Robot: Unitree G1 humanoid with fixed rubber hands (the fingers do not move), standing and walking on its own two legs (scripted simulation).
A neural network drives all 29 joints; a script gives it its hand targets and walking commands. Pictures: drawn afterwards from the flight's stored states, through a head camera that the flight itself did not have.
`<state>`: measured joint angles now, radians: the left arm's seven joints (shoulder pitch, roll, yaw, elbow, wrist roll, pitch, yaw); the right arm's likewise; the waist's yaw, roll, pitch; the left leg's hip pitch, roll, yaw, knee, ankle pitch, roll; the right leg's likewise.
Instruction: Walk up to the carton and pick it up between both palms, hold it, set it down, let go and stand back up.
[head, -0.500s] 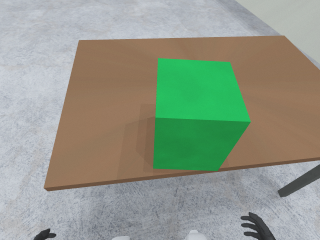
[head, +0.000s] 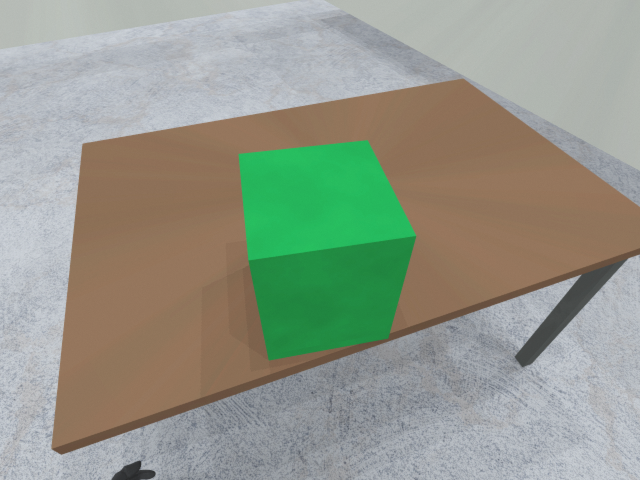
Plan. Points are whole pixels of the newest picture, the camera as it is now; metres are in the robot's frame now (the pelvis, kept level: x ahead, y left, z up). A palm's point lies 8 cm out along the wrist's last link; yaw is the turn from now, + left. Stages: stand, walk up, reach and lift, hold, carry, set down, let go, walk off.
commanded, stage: walk up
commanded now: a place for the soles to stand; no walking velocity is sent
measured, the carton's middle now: (317, 251) +0.46 +0.01 +0.01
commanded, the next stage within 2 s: none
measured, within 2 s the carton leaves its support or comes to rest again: neither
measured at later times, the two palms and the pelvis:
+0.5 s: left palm out of the picture +0.15 +0.25 -0.09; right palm out of the picture +0.13 -0.28 -0.09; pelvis +0.03 -0.01 +0.00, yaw +0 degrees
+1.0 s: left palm out of the picture +0.15 +0.25 -0.09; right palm out of the picture +0.10 -0.29 -0.09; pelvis +0.03 -0.02 +0.00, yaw +1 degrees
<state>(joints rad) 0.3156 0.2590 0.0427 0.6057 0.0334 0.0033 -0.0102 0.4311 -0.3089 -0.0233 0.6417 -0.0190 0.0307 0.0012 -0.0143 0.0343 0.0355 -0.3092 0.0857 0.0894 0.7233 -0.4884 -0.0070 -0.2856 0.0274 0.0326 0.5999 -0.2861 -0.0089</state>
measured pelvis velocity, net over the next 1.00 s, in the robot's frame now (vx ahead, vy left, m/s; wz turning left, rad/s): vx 0.03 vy -0.02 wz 0.02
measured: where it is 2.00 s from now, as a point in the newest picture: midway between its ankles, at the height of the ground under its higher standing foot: outside the picture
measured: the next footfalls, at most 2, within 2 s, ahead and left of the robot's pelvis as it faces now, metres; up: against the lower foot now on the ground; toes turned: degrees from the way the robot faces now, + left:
left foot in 1.50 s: +0.07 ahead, +0.06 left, +0.00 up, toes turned +14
